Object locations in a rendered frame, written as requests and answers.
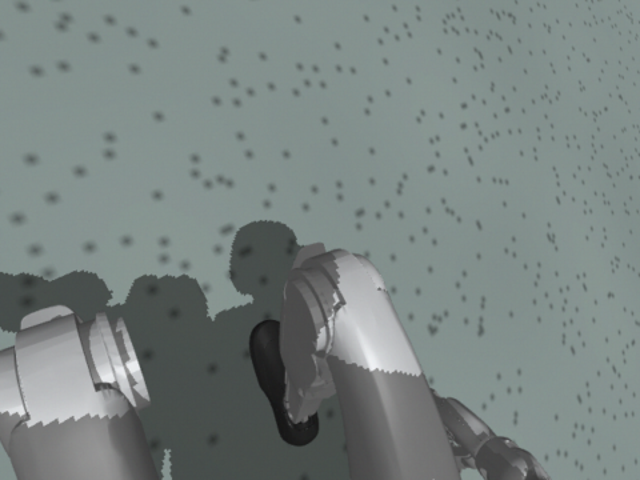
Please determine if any right robot arm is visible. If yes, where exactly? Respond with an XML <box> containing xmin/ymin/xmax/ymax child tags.
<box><xmin>475</xmin><ymin>436</ymin><xmax>552</xmax><ymax>480</ymax></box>

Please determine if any right robot foot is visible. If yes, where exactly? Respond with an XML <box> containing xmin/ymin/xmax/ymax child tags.
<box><xmin>249</xmin><ymin>320</ymin><xmax>319</xmax><ymax>446</ymax></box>

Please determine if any right robot hand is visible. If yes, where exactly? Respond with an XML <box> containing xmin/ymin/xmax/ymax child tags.
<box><xmin>430</xmin><ymin>388</ymin><xmax>498</xmax><ymax>474</ymax></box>

